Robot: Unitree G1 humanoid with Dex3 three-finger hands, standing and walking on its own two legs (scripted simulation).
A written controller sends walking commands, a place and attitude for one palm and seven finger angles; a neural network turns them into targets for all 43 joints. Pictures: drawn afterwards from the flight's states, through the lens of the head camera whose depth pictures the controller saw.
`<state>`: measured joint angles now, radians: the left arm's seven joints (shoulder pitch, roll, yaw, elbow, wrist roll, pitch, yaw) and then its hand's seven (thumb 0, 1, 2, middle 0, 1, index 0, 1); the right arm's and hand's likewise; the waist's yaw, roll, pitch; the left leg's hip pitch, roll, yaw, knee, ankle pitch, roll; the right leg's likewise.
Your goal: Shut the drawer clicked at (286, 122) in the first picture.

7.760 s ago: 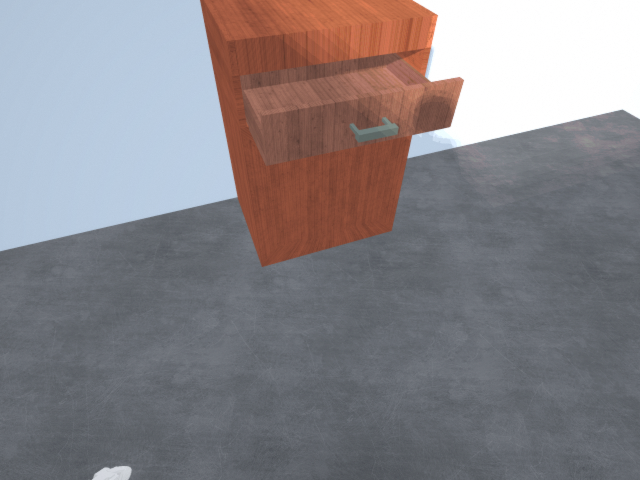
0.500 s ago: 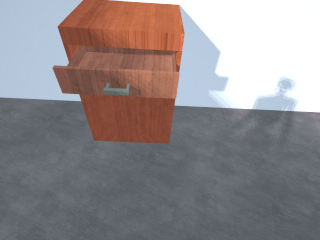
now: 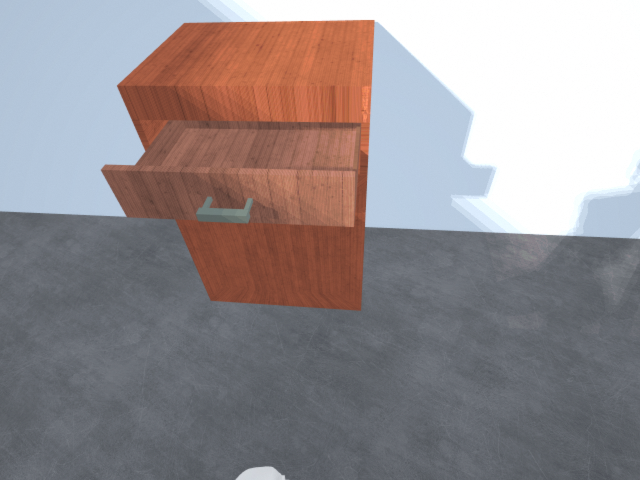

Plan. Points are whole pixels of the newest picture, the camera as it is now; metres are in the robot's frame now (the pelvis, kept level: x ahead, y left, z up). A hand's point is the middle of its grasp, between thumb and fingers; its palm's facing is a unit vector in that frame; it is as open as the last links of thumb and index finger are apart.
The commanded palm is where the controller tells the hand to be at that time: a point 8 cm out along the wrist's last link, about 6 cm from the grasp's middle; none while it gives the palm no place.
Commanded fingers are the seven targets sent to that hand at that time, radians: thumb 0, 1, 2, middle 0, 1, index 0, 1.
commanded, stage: take the last steps up to it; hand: left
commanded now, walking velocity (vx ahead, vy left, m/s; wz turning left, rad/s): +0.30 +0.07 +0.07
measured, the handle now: (226, 208) +0.65 +0.24 -0.07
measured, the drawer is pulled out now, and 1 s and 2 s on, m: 0.21 0.21 0.21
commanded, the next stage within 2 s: come to a stop and stand still in 0.52 s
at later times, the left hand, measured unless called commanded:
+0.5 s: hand out of the picture +0.14 +0.24 -0.19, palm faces +0.11 -0.98 -0.18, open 7.4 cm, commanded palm none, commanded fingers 0.00 0.90 0.90 -0.20 -0.30 -0.20 -0.30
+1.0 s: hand (210, 376) +0.33 +0.22 -0.17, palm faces +0.05 -0.97 -0.25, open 7.3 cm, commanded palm none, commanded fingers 0.00 0.90 0.90 -0.20 -0.30 -0.20 -0.30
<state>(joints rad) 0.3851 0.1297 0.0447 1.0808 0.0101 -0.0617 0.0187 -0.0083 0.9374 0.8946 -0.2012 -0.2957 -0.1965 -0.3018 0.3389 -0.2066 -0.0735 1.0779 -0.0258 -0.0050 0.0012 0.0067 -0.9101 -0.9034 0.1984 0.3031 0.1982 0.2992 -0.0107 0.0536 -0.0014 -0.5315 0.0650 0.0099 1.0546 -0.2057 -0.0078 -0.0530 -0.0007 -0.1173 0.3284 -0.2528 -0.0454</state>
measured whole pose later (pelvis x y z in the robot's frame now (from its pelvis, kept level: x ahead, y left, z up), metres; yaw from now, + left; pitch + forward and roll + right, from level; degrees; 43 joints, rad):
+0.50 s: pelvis +0.18 +0.07 -0.01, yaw -1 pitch -2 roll +1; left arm 0.36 0.14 0.06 1.10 0.02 -0.02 0.02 0.01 0.91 0.89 -0.20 -0.30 -0.19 -0.30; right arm 0.15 -0.13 -0.05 0.98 0.01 -0.10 -0.03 -0.04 -0.95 -0.90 0.21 0.30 0.21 0.30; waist 0.05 -0.03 0.07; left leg -0.19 -0.02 0.15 0.46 -0.24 0.06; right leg -0.47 -0.11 -0.04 1.20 -0.36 0.01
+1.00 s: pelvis +0.23 +0.04 -0.01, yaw +1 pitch -2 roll +2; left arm 0.11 0.13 0.04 0.97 0.02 0.01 0.04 -0.01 0.92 0.89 -0.21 -0.30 -0.20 -0.30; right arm 0.25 -0.18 -0.06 1.06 -0.01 0.06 -0.02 0.00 -0.91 -0.90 0.20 0.30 0.20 0.30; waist -0.01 0.03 0.12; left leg -0.40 0.01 0.00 1.07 -0.48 -0.06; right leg -0.36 -0.08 -0.11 0.52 -0.12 -0.04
